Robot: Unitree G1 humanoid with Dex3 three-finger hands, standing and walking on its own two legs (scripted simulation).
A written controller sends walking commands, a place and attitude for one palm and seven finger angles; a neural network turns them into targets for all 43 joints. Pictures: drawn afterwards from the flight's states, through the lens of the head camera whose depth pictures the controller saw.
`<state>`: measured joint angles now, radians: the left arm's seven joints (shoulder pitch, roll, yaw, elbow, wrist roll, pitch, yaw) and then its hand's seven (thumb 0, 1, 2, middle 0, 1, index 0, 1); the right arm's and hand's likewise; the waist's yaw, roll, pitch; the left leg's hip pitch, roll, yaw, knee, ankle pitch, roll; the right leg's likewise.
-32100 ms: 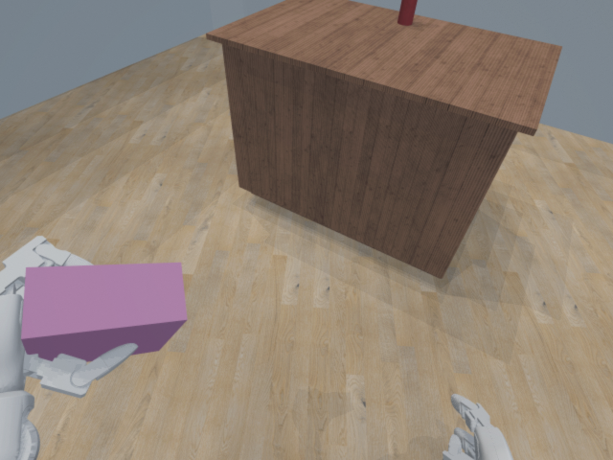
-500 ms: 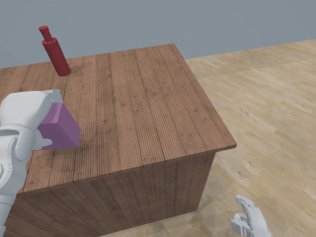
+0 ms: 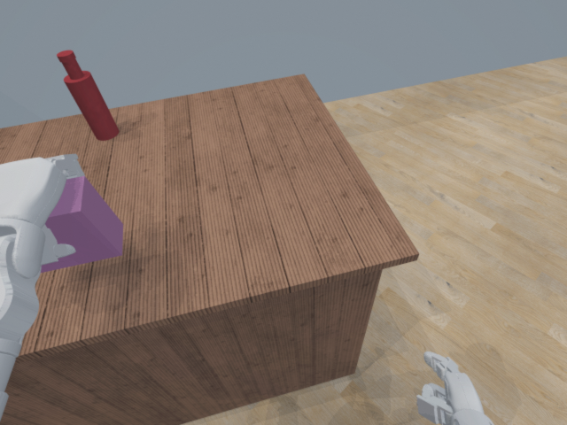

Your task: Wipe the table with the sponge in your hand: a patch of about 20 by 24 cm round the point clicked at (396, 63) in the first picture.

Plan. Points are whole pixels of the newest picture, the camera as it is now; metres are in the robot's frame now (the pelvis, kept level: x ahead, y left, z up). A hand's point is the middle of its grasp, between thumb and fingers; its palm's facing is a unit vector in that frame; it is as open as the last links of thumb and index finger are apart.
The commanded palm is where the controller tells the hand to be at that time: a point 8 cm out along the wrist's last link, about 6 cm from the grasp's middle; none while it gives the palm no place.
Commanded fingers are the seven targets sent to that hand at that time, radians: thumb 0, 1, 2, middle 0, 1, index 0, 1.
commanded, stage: move the sponge above the wiping area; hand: left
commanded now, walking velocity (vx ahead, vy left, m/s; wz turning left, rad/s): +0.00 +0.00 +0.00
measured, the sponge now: (61, 236) +0.29 +0.37 +0.12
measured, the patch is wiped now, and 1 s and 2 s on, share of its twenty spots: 0.00 0.00 0.00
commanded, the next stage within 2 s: lower the sponge onto the table in 0.82 s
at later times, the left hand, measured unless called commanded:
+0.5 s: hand (22, 223) +0.27 +0.38 +0.17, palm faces +0.08 +0.03 -1.00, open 9.8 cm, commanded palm +0.24 +0.35 +0.20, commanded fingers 0.00 0.10 1.30 -1.20 -1.60 -1.20 -1.60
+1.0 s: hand (15, 246) +0.25 +0.39 +0.15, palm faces +0.00 -0.02 -1.00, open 9.7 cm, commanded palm +0.23 +0.35 +0.20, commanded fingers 0.00 0.10 1.30 -1.20 -1.60 -1.20 -1.60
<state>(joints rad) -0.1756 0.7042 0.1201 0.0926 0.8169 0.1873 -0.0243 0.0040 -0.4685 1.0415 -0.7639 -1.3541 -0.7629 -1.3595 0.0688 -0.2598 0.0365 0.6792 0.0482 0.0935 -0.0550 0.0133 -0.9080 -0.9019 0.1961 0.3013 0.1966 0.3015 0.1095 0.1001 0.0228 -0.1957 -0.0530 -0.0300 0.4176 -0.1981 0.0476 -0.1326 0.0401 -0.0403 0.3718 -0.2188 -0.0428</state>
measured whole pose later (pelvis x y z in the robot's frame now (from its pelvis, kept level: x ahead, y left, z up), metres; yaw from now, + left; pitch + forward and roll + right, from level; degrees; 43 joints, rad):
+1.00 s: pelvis +0.00 +0.00 +0.00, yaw +0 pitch -1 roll -1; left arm -0.06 0.74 0.15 0.10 0.77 0.36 -0.13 0.00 -0.47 1.04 -0.77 -1.37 -0.76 -1.37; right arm 0.07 -0.30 0.04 0.64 0.07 0.14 -0.04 0.01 -0.91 -0.90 0.20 0.30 0.20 0.30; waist 0.09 0.13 0.01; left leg -0.21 -0.06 -0.03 0.43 -0.20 0.06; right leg -0.15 0.04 -0.04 0.38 -0.22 -0.03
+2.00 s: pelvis +0.01 +0.01 +0.00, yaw +1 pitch +0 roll -1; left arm 0.01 0.66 0.11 0.05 0.84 0.13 -0.09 0.00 -0.47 1.06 -0.76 -1.37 -0.76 -1.37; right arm 0.11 -0.28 0.03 0.65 0.05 0.10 -0.06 0.01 -0.91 -0.90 0.20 0.30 0.20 0.30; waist 0.10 0.10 0.01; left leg -0.22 -0.06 -0.04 0.45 -0.23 0.06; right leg -0.14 0.03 -0.05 0.39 -0.25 -0.03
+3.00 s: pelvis -0.01 -0.02 -0.01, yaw +1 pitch +4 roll -1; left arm -0.37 0.74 0.13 0.59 0.91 -0.03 -0.09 0.01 -0.53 1.08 -0.81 -1.31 -0.81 -1.32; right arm 0.20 -0.31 0.00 0.70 0.07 0.12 -0.07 0.01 -0.91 -0.90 0.20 0.30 0.20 0.30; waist 0.06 0.08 -0.03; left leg -0.40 -0.03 -0.06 0.56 -0.24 0.03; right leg -0.32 0.07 -0.07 0.50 -0.26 -0.07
